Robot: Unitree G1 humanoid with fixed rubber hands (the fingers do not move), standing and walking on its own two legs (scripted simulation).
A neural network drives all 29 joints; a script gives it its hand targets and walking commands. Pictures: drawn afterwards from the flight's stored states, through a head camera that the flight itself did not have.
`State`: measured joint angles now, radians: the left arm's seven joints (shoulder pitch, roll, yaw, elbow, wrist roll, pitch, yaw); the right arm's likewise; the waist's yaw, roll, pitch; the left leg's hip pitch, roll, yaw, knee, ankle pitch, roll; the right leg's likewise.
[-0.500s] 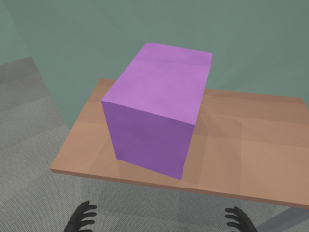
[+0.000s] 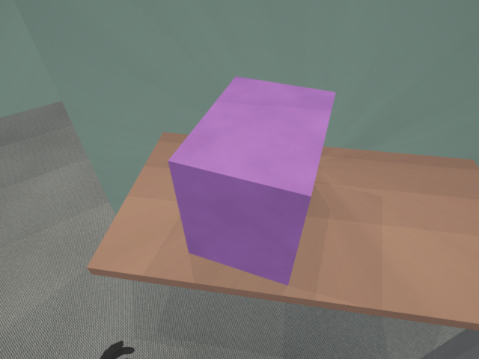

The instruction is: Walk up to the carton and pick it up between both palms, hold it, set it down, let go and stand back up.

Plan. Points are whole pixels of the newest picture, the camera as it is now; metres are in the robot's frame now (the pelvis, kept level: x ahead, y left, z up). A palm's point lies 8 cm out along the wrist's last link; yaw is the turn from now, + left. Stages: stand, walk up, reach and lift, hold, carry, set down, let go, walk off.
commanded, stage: stand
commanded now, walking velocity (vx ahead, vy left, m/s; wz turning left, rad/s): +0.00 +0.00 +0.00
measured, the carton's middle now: (260, 174) +0.46 -0.01 +0.07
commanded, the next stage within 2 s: none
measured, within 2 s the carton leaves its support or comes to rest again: neither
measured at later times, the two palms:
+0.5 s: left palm out of the picture +0.00 +0.27 -0.11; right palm out of the picture +0.02 -0.23 -0.12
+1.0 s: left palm out of the picture -0.07 +0.26 -0.13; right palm out of the picture -0.04 -0.23 -0.14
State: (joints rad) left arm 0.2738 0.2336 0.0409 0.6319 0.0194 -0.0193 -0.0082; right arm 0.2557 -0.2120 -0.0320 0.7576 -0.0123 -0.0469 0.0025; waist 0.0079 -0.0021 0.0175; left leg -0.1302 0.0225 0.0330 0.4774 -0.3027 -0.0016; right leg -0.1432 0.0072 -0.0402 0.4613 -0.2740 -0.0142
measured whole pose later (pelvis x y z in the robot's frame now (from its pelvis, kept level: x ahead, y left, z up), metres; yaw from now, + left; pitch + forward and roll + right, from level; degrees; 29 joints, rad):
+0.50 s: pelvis -0.04 +0.02 +0.00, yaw +1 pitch -4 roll +0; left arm 0.38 0.24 -0.01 0.79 0.01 -0.03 0.01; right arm 0.34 -0.23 -0.01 0.85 -0.01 -0.02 0.01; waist 0.01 0.01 0.02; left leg -0.16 -0.02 0.03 0.47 -0.25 0.03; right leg -0.18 -0.04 -0.04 0.49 -0.24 0.01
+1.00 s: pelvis -0.06 +0.01 +0.00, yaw +1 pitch -4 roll +0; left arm 0.41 0.22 0.00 0.90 0.01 -0.02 0.02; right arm 0.35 -0.22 -0.02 0.95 -0.01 -0.01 0.00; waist 0.00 0.01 0.03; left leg -0.21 -0.01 0.04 0.49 -0.22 0.02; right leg -0.22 -0.03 -0.04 0.49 -0.20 0.01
